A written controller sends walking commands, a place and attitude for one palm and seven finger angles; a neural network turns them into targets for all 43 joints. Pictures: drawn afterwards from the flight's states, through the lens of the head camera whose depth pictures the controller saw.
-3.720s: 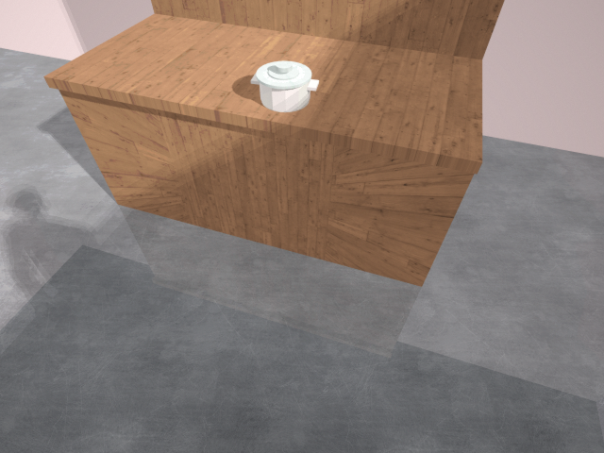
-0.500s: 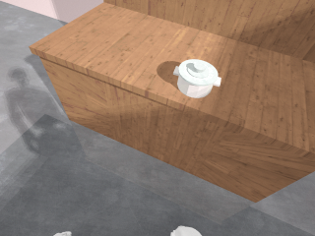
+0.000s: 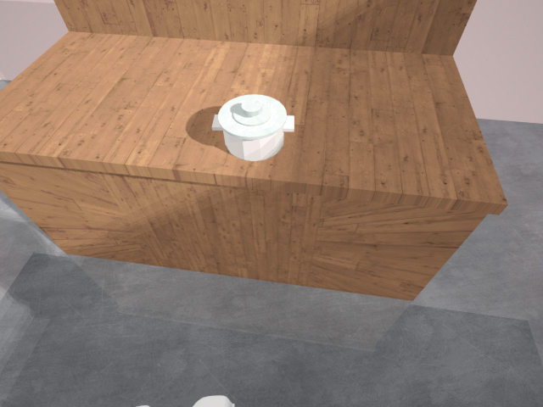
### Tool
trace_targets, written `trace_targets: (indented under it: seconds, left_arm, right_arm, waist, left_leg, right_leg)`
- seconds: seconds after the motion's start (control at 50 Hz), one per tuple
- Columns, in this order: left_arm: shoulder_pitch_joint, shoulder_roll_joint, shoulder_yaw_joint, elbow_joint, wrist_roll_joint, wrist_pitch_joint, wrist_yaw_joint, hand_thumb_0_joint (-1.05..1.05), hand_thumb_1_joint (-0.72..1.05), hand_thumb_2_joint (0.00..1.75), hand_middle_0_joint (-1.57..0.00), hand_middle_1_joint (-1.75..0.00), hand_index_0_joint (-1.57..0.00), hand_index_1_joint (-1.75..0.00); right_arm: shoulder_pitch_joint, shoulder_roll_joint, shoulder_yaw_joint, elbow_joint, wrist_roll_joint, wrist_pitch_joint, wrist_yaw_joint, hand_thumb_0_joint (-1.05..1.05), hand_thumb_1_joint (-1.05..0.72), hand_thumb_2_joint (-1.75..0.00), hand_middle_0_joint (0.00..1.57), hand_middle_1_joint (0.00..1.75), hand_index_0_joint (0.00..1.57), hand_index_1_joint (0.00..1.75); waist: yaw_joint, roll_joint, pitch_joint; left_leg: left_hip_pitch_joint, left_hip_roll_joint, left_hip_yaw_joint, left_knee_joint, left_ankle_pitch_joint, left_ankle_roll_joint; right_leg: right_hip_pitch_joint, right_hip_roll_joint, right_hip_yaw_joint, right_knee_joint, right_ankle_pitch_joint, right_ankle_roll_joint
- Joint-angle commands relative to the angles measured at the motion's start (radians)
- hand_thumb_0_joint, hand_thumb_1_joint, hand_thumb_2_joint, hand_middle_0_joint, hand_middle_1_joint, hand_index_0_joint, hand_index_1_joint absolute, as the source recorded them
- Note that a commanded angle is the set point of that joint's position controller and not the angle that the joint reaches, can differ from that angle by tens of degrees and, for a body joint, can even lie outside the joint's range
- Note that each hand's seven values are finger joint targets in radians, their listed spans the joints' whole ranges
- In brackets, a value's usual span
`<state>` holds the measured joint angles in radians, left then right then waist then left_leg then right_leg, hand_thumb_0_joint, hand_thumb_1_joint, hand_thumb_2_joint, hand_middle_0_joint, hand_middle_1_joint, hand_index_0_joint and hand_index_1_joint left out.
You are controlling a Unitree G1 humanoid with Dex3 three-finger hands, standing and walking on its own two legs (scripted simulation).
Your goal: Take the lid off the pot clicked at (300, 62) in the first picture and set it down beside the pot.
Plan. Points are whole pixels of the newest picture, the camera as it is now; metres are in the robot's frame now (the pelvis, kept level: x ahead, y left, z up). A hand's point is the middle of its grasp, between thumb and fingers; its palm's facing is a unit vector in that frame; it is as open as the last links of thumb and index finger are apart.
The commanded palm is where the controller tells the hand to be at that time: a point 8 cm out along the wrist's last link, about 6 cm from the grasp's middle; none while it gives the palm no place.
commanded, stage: turn to face it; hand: left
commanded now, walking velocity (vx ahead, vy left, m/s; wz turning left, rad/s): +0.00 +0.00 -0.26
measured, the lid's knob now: (251, 107) +0.75 +0.09 -0.01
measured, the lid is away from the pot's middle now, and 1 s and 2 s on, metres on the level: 0.00 0.00 0.00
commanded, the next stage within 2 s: take the last steps up to it in 0.02 s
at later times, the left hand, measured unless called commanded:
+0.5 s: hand out of the picture +0.12 +0.19 -0.17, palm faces -0.12 -0.98 -0.17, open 7.4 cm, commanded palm none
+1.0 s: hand out of the picture +0.14 +0.15 -0.17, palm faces +0.00 -0.99 -0.16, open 7.4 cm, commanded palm none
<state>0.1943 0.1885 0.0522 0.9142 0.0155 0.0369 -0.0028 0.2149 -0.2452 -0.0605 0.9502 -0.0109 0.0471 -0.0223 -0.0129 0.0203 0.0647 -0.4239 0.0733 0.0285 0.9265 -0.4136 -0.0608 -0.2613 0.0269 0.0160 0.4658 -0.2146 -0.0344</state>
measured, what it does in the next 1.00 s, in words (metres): walks ahead: left foot, then right foot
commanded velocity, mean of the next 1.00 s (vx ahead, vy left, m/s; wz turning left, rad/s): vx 0.23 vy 0.02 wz -0.04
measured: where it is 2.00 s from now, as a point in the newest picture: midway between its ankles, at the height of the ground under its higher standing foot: (286, 395)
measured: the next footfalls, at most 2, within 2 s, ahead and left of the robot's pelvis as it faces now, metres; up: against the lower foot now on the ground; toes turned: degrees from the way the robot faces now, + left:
left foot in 0.14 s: +0.04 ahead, +0.13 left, +0.00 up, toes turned +0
right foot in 0.58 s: +0.12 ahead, -0.12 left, +0.00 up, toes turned -12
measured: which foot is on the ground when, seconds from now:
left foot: up 0.00-0.12, down 0.14-0.60, up 0.62-1.00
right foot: down 0.00-0.14, up 0.16-0.56, down 0.58-1.00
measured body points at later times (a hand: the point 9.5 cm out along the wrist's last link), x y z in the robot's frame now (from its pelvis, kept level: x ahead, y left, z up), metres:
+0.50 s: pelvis +0.04 +0.02 +0.01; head +0.06 +0.02 +0.45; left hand +0.13 +0.24 -0.15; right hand -0.04 -0.19 -0.14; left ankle +0.00 +0.13 -0.74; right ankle +0.04 -0.12 -0.71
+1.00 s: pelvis +0.18 -0.01 +0.00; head +0.20 -0.01 +0.45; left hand +0.15 +0.20 -0.16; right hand +0.26 -0.25 -0.15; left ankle +0.28 +0.09 -0.71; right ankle +0.08 -0.11 -0.74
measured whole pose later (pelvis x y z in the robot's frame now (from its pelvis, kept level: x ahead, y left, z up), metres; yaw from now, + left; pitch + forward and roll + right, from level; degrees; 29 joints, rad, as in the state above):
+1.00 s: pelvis +0.18 -0.01 +0.00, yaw -6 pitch +0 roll -1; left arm 0.39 0.12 0.03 1.12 0.02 -0.06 0.01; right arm 0.15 -0.18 -0.05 1.01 -0.01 -0.03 0.01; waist 0.04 0.01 0.03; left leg -0.46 0.06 0.08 0.69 -0.23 0.00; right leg 0.00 -0.01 -0.11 0.32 -0.32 -0.01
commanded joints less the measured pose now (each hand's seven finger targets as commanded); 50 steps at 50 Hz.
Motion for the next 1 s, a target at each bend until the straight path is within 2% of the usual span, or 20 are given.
trace_targets:
  seconds: [0.0, 0.06, 0.08, 0.12, 0.14, 0.16, 0.18, 0.24, 0.34, 0.46, 0.52, 0.54, 0.56, 0.58, 0.6, 0.62, 0.68, 0.72, 0.94, 0.98]
  left_arm:
    - [0.03, 0.216, 0.061, -0.052, 0.008, -0.022, 0.014, 0.0, 0.9, 0.9, -0.2, -0.3, -0.2, -0.3]
    - [-0.014, 0.201, 0.058, -0.048, -0.001, -0.016, 0.016, 0.0, 0.9, 0.9, -0.2, -0.3, -0.2, -0.3]
    - [-0.013, 0.168, 0.052, -0.052, -0.008, -0.012, 0.013, 0.0, 0.9, 0.9, -0.2, -0.3, -0.2, -0.3]
    - [0.017, 0.085, 0.036, -0.061, -0.011, -0.011, 0.006, 0.0, 0.9, 0.9, -0.2, -0.3, -0.2, -0.3]
    - [-0.001, 0.109, 0.039, -0.058, -0.003, -0.013, 0.003, 0.0, 0.9, 0.9, -0.2, -0.3, -0.2, -0.3]
    - [0.015, 0.111, 0.043, -0.049, 0.008, -0.01, -0.002, 0.0, 0.9, 0.9, -0.2, -0.3, -0.2, -0.3]
    - [0.003, 0.132, 0.051, -0.028, 0.018, -0.009, -0.01, 0.0, 0.9, 0.9, -0.2, -0.3, -0.2, -0.3]
    - [0.012, 0.092, 0.037, -0.005, 0.015, -0.027, -0.027, 0.0, 0.9, 0.9, -0.2, -0.3, -0.2, -0.3]
    - [-0.032, 0.062, 0.02, -0.004, 0.01, -0.04, -0.028, 0.0, 0.9, 0.9, -0.2, -0.3, -0.2, -0.3]
    - [-0.09, 0.029, 0.009, -0.013, 0.006, -0.056, -0.031, 0.0, 0.9, 0.9, -0.2, -0.3, -0.2, -0.3]
    - [0.043, 0.029, 0.022, 0.044, 0.007, -0.068, -0.027, 0.0, 0.9, 0.9, -0.2, -0.3, -0.2, -0.3]
    - [0.13, 0.063, 0.031, 0.076, 0.009, -0.076, -0.019, 0.0, 0.9, 0.9, -0.2, -0.3, -0.2, -0.3]
    - [0.244, 0.153, 0.048, 0.11, 0.014, -0.09, -0.006, 0.0, 0.9, 0.9, -0.2, -0.3, -0.2, -0.3]
    - [0.343, 0.24, 0.068, 0.127, 0.003, -0.089, 0.002, 0.0, 0.9, 0.9, -0.2, -0.3, -0.2, -0.3]
    - [0.334, 0.21, 0.061, 0.129, -0.006, -0.086, 0.01, 0.0, 0.9, 0.9, -0.2, -0.3, -0.2, -0.3]
    - [0.263, 0.167, 0.052, 0.126, -0.007, -0.097, 0.012, 0.0, 0.9, 0.9, -0.2, -0.3, -0.2, -0.3]
    - [0.143, 0.05, 0.026, 0.092, -0.001, -0.106, 0.021, 0.0, 0.9, 0.9, -0.2, -0.3, -0.2, -0.3]
    - [0.151, 0.043, 0.016, 0.093, 0.001, -0.116, 0.02, 0.0, 0.9, 0.9, -0.2, -0.3, -0.2, -0.3]
    - [0.245, 0.106, 0.017, 0.17, 0.01, -0.116, 0.03, 0.0, 0.9, 0.9, -0.2, -0.3, -0.2, -0.3]
    - [0.22, 0.105, 0.016, 0.174, 0.006, -0.113, 0.032, 0.0, 0.9, 0.9, -0.2, -0.3, -0.2, -0.3]
  right_arm:
    - [0.012, -0.04, -0.005, -0.065, 0.001, -0.032, -0.007, 0.0, -0.9, -0.9, 0.2, 0.3, 0.2, 0.3]
    - [0.116, -0.034, -0.004, -0.03, 0.006, -0.044, -0.015, 0.0, -0.9, -0.9, 0.2, 0.3, 0.2, 0.3]
    - [0.137, -0.055, -0.002, -0.02, 0.004, -0.052, -0.017, 0.0, -0.9, -0.9, 0.2, 0.3, 0.2, 0.3]
    - [0.125, -0.172, -0.016, -0.045, -0.013, -0.057, -0.018, 0.0, -0.9, -0.9, 0.2, 0.3, 0.2, 0.3]
    - [0.105, -0.171, -0.008, -0.058, -0.021, -0.054, -0.016, 0.0, -0.9, -0.9, 0.2, 0.3, 0.2, 0.3]
    - [0.082, -0.148, 0.0, -0.059, -0.022, -0.063, -0.018, 0.0, -0.9, -0.9, 0.2, 0.3, 0.2, 0.3]
    - [0.073, -0.112, 0.006, -0.049, -0.023, -0.066, -0.019, 0.0, -0.9, -0.9, 0.2, 0.3, 0.2, 0.3]
    - [0.115, -0.079, 0.014, -0.025, -0.016, -0.089, -0.019, 0.0, -0.9, -0.9, 0.2, 0.3, 0.2, 0.3]
    - [0.256, -0.056, 0.014, 0.05, -0.013, -0.111, -0.019, 0.0, -0.9, -0.9, 0.2, 0.3, 0.2, 0.3]
    - [0.27, -0.064, 0.003, 0.095, -0.02, -0.108, -0.011, 0.0, -0.9, -0.9, 0.2, 0.3, 0.2, 0.3]
    - [0.234, -0.056, 0.006, 0.11, -0.015, -0.104, -0.009, 0.0, -0.9, -0.9, 0.2, 0.3, 0.2, 0.3]
    - [0.227, -0.031, 0.01, 0.114, -0.007, -0.107, -0.004, 0.0, -0.9, -0.9, 0.2, 0.3, 0.2, 0.3]
    - [0.217, 0.015, 0.02, 0.099, 0.006, -0.112, 0.004, 0.0, -0.9, -0.9, 0.2, 0.3, 0.2, 0.3]
    - [0.163, 0.022, 0.022, 0.051, 0.002, -0.115, 0.007, 0.0, -0.9, -0.9, 0.2, 0.3, 0.2, 0.3]
    - [0.113, -0.022, 0.007, 0.045, -0.008, -0.112, 0.007, 0.0, -0.9, -0.9, 0.2, 0.3, 0.2, 0.3]
    - [0.106, -0.01, 0.002, 0.063, -0.009, -0.109, 0.012, 0.0, -0.9, -0.9, 0.2, 0.3, 0.2, 0.3]
    - [0.151, 0.04, 0.0, 0.1, -0.015, -0.088, 0.019, 0.0, -0.9, -0.9, 0.2, 0.3, 0.2, 0.3]
    - [0.166, 0.059, 0.003, 0.102, -0.015, -0.077, 0.023, 0.0, -0.9, -0.9, 0.2, 0.3, 0.2, 0.3]
    - [-0.064, 0.045, 0.012, 0.009, -0.006, -0.097, 0.039, 0.0, -0.9, -0.9, 0.2, 0.3, 0.2, 0.3]
    - [0.042, 0.028, 0.012, 0.04, -0.009, -0.106, 0.027, 0.0, -0.9, -0.9, 0.2, 0.3, 0.2, 0.3]
  waist:
    - [0.031, -0.156, -0.109]
    - [-0.023, -0.163, -0.112]
    - [-0.026, -0.081, -0.108]
    - [-0.013, 0.288, -0.073]
    - [-0.021, 0.201, -0.044]
    - [-0.007, 0.245, -0.029]
    - [-0.007, 0.186, 0.01]
    - [-0.008, 0.104, 0.007]
    - [-0.043, 0.109, -0.008]
    - [-0.052, 0.129, 0.018]
    - [0.02, 0.089, -0.022]
    - [0.058, 0.014, -0.059]
    - [0.106, -0.181, -0.11]
    - [0.136, -0.343, -0.114]
    - [0.131, -0.19, -0.051]
    - [0.097, -0.23, -0.015]
    - [0.011, -0.091, 0.036]
    - [-0.006, -0.099, 0.034]
    - [0.046, -0.15, 0.001]
    - [-0.012, -0.131, -0.036]
  left_leg:
    - [0.037, -0.029, 0.01, -0.165, -0.021, 0.005]
    - [0.225, -0.036, 0.012, -0.425, 0.153, 0.015]
    - [0.31, -0.012, -0.021, -0.521, 0.207, 0.029]
    - [0.315, 0.317, -0.396, -0.711, 0.258, 0.178]
    - [0.221, 0.341, -0.419, -0.744, 0.09, 0.235]
    - [0.182, 0.322, -0.425, -0.798, -0.078, 0.237]
    - [0.186, 0.266, -0.358, -0.805, -0.134, 0.212]
    - [0.297, 0.174, -0.194, -0.772, 0.058, 0.188]
    - [0.432, 0.192, -0.167, -0.753, 0.266, 0.231]
    - [0.344, 0.202, -0.137, -0.714, 0.276, 0.249]
    - [0.231, 0.146, -0.066, -0.586, 0.23, 0.194]
    - [0.136, 0.095, -0.018, -0.466, 0.191, 0.16]
    - [-0.072, 0.014, 0.074, -0.245, 0.052, 0.113]
    - [-0.249, -0.051, 0.094, 0.011, -0.199, 0.086]
    - [-0.282, -0.012, 0.006, 0.15, -0.155, 0.094]
    - [-0.264, 0.019, -0.022, 0.194, -0.051, 0.098]
    - [-0.178, 0.055, -0.015, 0.185, 0.099, 0.072]
    - [-0.146, 0.045, 0.014, 0.141, 0.145, 0.052]
    - [-0.034, -0.033, 0.069, -0.275, 0.161, 0.068]
    - [0.151, -0.076, 0.079, -0.402, 0.258, 0.085]
  right_leg:
    - [0.105, -0.241, 0.274, -0.134, 0.29, -0.171]
    - [0.012, -0.204, 0.265, -0.073, 0.226, -0.115]
    - [-0.051, -0.15, 0.235, -0.021, 0.162, -0.074]
    - [-0.237, 0.028, 0.009, 0.289, -0.292, 0.033]
    - [-0.222, -0.001, 0.044, 0.435, -0.315, 0.031]
    - [-0.251, -0.014, 0.054, 0.524, -0.303, 0.029]
    - [-0.287, -0.023, 0.05, 0.591, -0.237, 0.026]
    - [-0.343, -0.042, 0.012, 0.611, -0.11, 0.035]
    - [-0.37, -0.081, -0.026, 0.487, -0.11, 0.039]
    - [-0.19, -0.075, -0.098, 0.207, -0.178, 0.025]
    - [0.067, -0.035, -0.139, 0.014, -0.023, 0.015]
    - [0.237, -0.06, -0.093, -0.041, 0.003, -0.003]
    - [0.44, -0.254, 0.15, -0.119, -0.119, -0.07]
    - [0.477, -0.458, 0.478, -0.258, -0.164, -0.169]
    - [0.383, -0.472, 0.465, -0.291, -0.175, -0.208]
    - [0.287, -0.412, 0.392, -0.3, -0.146, -0.18]
    - [0.118, -0.324, 0.153, -0.31, 0.029, -0.149]
    - [0.09, -0.287, 0.055, -0.3, 0.188, -0.139]
    - [0.246, -0.281, 0.005, -0.166, 0.578, -0.115]
    - [0.204, -0.245, -0.03, -0.031, 0.639, -0.081]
